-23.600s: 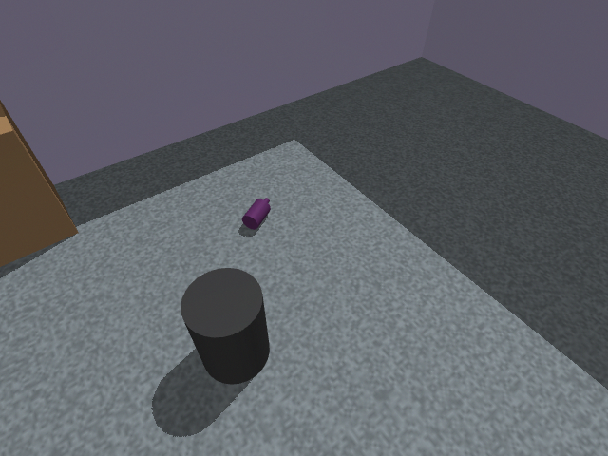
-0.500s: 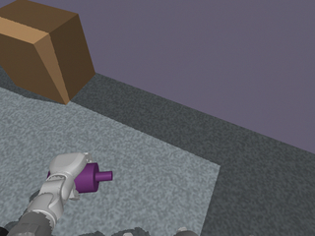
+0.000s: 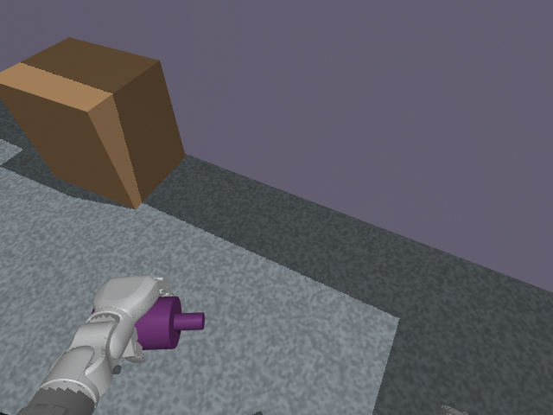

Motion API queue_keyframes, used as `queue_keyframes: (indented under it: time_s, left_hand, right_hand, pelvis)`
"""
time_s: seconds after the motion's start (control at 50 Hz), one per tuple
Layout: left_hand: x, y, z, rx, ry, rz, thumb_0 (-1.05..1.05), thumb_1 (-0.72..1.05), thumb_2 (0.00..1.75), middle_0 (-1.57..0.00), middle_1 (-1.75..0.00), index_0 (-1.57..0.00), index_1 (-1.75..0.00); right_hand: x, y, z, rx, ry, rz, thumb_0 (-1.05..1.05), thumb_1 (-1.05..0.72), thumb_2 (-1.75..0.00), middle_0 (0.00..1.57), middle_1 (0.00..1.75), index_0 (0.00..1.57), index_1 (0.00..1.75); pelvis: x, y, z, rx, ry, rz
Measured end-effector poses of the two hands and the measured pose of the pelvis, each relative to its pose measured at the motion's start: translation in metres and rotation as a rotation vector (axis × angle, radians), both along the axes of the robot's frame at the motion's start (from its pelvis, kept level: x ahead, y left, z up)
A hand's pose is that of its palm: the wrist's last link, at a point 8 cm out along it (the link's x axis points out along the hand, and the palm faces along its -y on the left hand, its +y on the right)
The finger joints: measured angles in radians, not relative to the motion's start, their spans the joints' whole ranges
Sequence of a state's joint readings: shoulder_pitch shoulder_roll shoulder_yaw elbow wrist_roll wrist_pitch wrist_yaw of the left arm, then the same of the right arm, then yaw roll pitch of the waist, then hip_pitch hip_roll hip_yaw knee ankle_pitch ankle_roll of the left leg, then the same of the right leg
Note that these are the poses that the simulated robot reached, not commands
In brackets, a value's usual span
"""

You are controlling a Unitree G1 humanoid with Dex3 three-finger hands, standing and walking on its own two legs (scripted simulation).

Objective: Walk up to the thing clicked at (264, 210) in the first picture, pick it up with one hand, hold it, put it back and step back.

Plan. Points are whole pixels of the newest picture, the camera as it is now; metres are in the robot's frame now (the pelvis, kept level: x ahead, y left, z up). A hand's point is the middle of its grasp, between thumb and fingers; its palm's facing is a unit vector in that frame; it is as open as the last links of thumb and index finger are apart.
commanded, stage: hold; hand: left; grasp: from above
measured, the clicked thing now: (152, 322) +0.31 +0.21 -0.09
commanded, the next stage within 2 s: crouch in 1.60 s
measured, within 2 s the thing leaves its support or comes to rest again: neither
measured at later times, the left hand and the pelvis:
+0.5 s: hand (133, 329) +0.29 +0.22 -0.04, palm faces -0.48 -0.04 -0.88, open 10.9 cm; pelvis +0.00 +0.00 +0.01, yaw +0 degrees
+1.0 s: hand (138, 332) +0.28 +0.20 -0.02, palm faces -0.46 -0.05 -0.89, open 10.9 cm; pelvis -0.01 -0.01 +0.02, yaw +0 degrees
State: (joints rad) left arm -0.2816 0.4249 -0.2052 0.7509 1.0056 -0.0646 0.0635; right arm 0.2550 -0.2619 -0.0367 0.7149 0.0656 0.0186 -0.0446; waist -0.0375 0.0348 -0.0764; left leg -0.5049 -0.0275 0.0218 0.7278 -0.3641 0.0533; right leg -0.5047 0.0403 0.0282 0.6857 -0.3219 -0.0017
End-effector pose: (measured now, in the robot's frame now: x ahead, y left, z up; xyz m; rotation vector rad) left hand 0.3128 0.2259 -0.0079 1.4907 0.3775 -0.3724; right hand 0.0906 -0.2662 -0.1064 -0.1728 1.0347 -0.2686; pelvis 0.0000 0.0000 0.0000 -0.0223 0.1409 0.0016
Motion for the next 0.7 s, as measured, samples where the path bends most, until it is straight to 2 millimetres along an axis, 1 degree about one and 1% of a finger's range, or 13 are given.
queue_keyframes:
  time_s: [0.18,0.36,0.58,0.7]
  left_hand:
    - [-0.002,-0.001,0.013,0.002,0.01,-0.019,-0.01,-0.12,0.54,-0.66,-0.52,-0.68,-0.51]
    - [-0.01,-0.003,0.025,-0.002,0.013,-0.022,-0.01,-0.12,0.54,-0.66,-0.52,-0.68,-0.51]
    - [-0.024,-0.011,0.03,-0.009,0.018,-0.025,-0.01,-0.13,0.56,-0.66,-0.54,-0.68,-0.53]
    - [-0.028,-0.016,0.034,-0.015,0.002,-0.021,-0.01,-0.14,0.57,-0.66,-0.55,-0.68,-0.54]
  right_hand:
    - [0.008,0.001,0.006,0.004,-0.023,-0.002,0.0,-0.89,-0.9,0.2,0.3,0.2,0.29]
    - [0.012,0.003,0.009,0.02,-0.044,0.011,0.0,-0.89,-0.9,0.2,0.3,0.2,0.29]
    - [0.018,0.002,0.013,0.029,-0.065,0.029,0.0,-0.89,-0.9,0.2,0.3,0.2,0.29]
    - [0.019,-0.002,0.016,0.024,-0.073,0.034,0.01,-0.89,-0.9,0.2,0.3,0.2,0.29]
  pelvis:
    - [0.003,0.002,0.005,0.002,-0.023,-0.006]
    - [-0.001,0.0,0.01,0.008,-0.05,-0.006]
    - [-0.006,-0.006,0.014,0.016,-0.079,-0.004]
    - [-0.009,-0.01,0.016,0.018,-0.092,-0.001]
